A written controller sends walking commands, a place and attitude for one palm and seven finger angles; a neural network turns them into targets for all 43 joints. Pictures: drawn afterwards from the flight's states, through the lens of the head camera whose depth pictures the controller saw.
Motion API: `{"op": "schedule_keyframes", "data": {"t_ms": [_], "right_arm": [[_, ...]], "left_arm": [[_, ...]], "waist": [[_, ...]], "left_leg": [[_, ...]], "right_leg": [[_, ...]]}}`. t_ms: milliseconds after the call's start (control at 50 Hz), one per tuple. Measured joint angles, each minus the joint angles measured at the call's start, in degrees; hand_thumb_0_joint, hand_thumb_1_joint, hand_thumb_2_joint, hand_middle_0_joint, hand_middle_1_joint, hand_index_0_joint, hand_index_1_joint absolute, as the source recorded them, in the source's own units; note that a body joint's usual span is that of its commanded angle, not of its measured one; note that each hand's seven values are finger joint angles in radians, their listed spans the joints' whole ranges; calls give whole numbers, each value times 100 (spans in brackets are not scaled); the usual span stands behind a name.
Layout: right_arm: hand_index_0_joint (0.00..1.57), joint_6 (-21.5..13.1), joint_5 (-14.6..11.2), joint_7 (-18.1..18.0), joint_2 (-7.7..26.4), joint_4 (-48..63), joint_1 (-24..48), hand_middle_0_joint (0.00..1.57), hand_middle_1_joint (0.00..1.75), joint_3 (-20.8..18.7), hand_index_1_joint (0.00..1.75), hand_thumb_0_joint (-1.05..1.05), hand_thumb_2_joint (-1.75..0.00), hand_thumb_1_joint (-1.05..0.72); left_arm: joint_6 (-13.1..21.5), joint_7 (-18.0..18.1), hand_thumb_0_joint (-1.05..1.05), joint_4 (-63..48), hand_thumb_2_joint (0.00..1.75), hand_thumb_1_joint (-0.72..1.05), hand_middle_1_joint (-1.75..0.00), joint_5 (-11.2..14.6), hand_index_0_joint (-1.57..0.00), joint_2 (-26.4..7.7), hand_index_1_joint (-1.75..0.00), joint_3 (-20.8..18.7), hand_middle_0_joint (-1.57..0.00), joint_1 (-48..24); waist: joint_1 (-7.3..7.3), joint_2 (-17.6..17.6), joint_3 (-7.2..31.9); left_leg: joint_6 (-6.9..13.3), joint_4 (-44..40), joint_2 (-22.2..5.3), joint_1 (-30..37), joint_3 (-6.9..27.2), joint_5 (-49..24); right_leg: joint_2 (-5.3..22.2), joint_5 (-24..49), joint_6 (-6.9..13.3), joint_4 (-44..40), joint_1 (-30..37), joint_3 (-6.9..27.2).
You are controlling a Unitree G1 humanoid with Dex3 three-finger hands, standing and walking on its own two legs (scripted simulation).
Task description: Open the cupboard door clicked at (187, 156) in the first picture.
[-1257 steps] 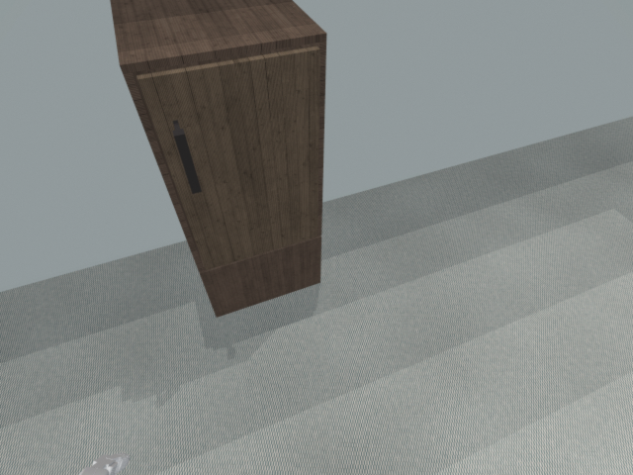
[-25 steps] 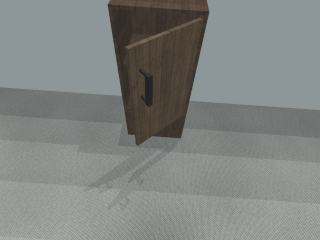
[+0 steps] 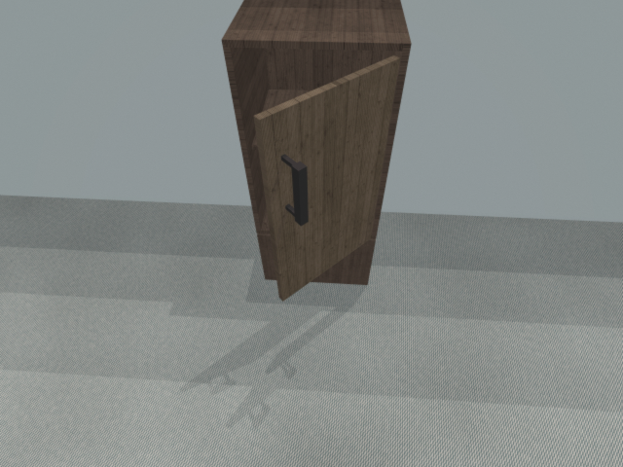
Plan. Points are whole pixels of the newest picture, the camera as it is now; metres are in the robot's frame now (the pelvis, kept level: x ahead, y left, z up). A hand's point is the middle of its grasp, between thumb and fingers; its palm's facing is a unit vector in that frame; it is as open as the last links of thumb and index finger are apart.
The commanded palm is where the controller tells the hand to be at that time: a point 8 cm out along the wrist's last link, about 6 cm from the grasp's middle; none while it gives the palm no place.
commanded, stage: let the arm hang, fingers relaxed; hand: left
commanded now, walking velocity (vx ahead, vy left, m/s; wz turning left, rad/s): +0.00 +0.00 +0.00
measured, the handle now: (294, 190) +0.63 +0.07 -0.05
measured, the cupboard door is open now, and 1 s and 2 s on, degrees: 44 44 44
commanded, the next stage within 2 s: look to check the result in 0.26 s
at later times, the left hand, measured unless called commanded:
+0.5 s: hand out of the picture +0.02 +0.17 -0.17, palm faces +0.01 -0.98 -0.20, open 7.4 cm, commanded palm none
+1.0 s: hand out of the picture +0.06 +0.17 -0.17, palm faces +0.01 -0.97 -0.23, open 7.4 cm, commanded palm none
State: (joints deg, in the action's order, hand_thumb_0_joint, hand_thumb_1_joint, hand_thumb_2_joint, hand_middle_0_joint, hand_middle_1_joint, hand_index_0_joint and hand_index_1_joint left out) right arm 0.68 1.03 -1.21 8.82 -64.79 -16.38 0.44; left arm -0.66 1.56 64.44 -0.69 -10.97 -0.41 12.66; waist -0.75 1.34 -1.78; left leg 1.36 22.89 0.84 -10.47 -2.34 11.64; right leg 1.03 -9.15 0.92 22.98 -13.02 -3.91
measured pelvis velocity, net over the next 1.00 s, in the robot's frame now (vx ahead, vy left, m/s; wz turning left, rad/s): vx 0.03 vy -0.01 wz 0.00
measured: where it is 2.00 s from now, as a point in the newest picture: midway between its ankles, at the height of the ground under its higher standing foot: outside the picture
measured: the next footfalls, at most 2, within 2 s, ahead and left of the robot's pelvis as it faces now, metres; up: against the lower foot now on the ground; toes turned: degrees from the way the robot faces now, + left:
none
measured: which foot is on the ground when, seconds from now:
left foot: down 0.00-1.00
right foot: down 0.00-1.00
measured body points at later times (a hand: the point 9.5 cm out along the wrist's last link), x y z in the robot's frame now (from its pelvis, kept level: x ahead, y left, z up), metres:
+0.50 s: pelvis +0.02 +0.00 +0.00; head +0.04 -0.01 +0.45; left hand +0.02 +0.22 -0.16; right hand +0.02 -0.22 -0.16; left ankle +0.01 +0.10 -0.74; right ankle +0.04 -0.11 -0.74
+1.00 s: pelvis +0.03 -0.01 +0.00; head +0.05 -0.02 +0.45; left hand +0.06 +0.23 -0.15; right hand +0.04 -0.24 -0.16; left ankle +0.01 +0.10 -0.74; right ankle +0.04 -0.11 -0.74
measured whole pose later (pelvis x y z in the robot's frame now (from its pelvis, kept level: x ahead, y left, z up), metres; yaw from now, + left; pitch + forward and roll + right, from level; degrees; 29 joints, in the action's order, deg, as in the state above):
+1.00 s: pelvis +0.03 -0.01 +0.00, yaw +0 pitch -1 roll +0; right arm -0.3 0.9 -2.1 10.2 -65.9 -13.6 0.3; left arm 0.5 1.6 65.5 -0.6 -10.1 -0.4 11.9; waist -0.7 0.9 -2.0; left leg 0.3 19.7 -0.1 -6.1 -2.0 12.9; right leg 0.0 -11.1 1.7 21.0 -9.2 -4.2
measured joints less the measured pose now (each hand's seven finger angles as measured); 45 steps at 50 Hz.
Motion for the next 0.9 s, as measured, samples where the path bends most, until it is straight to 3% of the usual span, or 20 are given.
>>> {"op": "schedule_keyframes", "data": {"t_ms": [120,900], "right_arm": [[20,-43,1,-39,-82,-28,100,20,30,17,30,1,-90,-91],[20,-98,-20,-83,92,-108,251,20,30,-9,30,1,-90,-90]], "left_arm": [[25,43,1,11,89,91,-30,-13,-20,189,-30,27,-20,-60],[108,10,1,119,89,90,-30,5,-20,128,-30,12,-20,-20]], "waist": [[2,-60,12],[12,-53,-45]], "left_leg": [[8,-77,25,96,-11,12],[-92,-282,-78,395,30,127]], "right_leg": [[22,-51,-20,3,57,15],[-91,-190,59,-178,346,-22]]}}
